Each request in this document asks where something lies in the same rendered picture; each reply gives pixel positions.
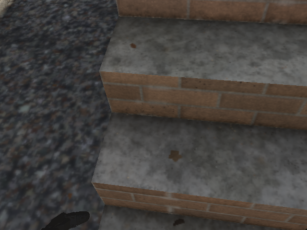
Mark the robot left hand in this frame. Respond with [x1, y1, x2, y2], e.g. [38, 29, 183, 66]
[41, 211, 90, 230]

